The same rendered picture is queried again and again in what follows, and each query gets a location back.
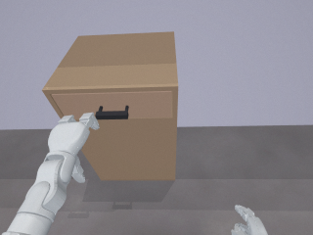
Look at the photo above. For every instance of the drawer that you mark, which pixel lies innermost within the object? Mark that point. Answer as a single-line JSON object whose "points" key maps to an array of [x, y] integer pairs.
{"points": [[141, 104]]}

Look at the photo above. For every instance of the left robot forearm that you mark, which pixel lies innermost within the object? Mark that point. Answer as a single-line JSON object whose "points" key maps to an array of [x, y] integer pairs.
{"points": [[45, 197]]}

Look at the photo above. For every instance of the left robot hand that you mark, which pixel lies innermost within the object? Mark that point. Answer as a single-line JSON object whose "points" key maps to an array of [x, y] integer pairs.
{"points": [[70, 136]]}

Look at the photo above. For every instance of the right robot hand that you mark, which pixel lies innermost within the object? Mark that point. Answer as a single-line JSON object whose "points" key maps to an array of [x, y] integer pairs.
{"points": [[254, 225]]}

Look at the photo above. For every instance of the handle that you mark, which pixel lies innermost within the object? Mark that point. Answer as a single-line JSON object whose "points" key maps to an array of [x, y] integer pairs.
{"points": [[112, 114]]}

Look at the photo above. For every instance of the cabinet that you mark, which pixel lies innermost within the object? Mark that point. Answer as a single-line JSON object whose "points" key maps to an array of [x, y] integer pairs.
{"points": [[135, 148]]}

